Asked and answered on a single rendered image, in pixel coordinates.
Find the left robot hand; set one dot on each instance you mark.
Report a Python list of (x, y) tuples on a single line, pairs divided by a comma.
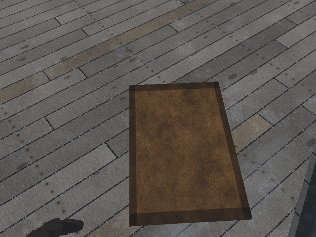
[(57, 227)]

